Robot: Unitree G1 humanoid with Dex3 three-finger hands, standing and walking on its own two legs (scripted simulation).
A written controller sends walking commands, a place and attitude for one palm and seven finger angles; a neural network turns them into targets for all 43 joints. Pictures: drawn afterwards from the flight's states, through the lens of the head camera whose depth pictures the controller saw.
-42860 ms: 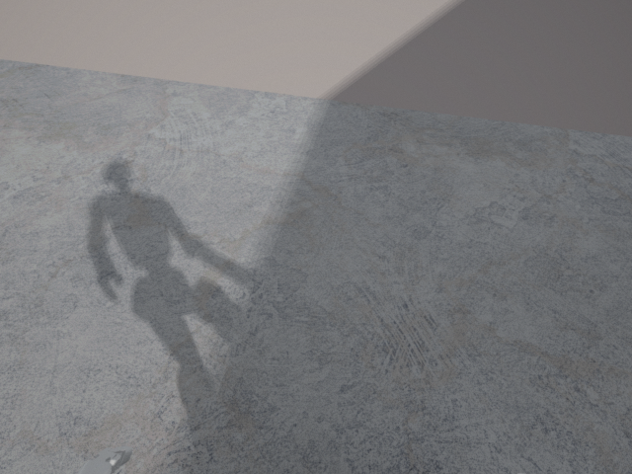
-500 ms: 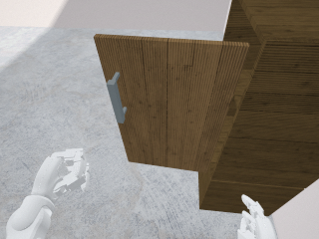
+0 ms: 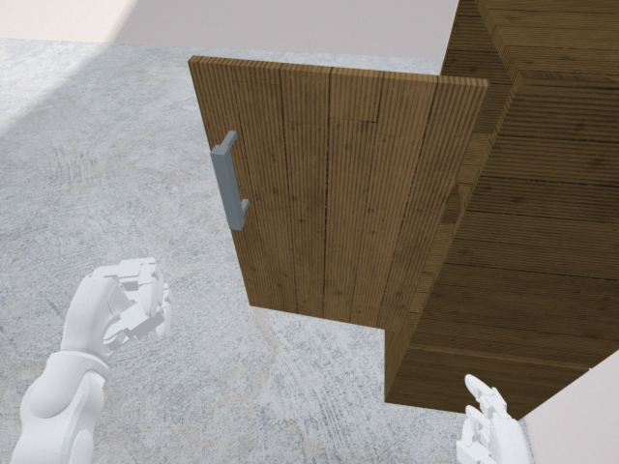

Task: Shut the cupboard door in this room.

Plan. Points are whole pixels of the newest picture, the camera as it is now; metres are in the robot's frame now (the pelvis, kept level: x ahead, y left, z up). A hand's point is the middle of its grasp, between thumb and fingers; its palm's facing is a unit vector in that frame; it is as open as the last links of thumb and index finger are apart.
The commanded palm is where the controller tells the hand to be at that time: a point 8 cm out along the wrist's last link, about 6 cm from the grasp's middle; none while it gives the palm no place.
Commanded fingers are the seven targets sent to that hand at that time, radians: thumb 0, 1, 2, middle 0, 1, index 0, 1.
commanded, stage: bring the fist close to the handle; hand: left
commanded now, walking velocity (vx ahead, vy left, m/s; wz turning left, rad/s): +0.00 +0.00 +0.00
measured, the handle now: (233, 182) +0.48 +0.16 +0.10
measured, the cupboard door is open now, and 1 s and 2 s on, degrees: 86 86 77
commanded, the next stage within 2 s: push the door shut along its arc in 1.20 s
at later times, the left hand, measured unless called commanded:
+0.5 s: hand (211, 265) +0.33 +0.15 +0.10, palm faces -0.12 -0.99 -0.06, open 3.1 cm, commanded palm +0.31 +0.21 +0.11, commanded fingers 0.00 0.90 0.90 -1.30 -1.50 -1.30 -1.50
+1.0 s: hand (229, 224) +0.39 +0.14 +0.11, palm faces -0.08 -1.00 -0.04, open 3.1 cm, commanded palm +0.36 +0.20 +0.11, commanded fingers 0.00 0.90 0.90 -1.30 -1.50 -1.30 -1.50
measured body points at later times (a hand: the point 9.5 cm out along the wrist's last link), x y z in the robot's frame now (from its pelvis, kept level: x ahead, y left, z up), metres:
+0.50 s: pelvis +0.00 +0.00 +0.00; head +0.03 -0.02 +0.45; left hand +0.33 +0.21 +0.11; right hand +0.15 -0.24 -0.09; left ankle -0.02 +0.12 -0.72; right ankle +0.02 -0.10 -0.72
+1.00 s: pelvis +0.01 -0.01 +0.00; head +0.04 -0.02 +0.45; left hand +0.39 +0.20 +0.11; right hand +0.12 -0.26 -0.10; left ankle -0.02 +0.12 -0.72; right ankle +0.02 -0.10 -0.72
